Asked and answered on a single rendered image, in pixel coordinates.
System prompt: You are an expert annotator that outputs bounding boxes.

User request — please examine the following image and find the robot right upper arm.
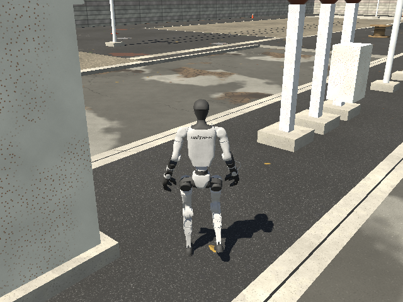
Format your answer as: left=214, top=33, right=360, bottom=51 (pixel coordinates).
left=215, top=126, right=232, bottom=161

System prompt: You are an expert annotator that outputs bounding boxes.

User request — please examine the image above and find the robot left forearm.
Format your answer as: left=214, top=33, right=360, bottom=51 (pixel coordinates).
left=164, top=152, right=177, bottom=179

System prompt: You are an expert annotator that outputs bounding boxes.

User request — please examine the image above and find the robot right forearm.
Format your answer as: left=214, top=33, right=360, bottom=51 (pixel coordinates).
left=225, top=152, right=238, bottom=176

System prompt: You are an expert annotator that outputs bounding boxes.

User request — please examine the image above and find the left robot shin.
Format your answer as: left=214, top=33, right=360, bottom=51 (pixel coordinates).
left=183, top=208, right=192, bottom=248

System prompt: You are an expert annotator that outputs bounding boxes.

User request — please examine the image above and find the robot left upper arm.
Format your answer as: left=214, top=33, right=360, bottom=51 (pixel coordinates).
left=171, top=126, right=188, bottom=162

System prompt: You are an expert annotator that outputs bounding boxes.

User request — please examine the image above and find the right robot foot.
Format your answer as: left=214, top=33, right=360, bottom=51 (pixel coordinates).
left=214, top=243, right=224, bottom=253

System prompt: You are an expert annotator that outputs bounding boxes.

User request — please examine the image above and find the left robot hand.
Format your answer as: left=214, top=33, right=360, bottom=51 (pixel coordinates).
left=162, top=177, right=176, bottom=192

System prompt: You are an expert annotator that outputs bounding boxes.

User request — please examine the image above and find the right robot hand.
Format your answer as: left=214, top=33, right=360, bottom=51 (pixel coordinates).
left=225, top=174, right=239, bottom=187

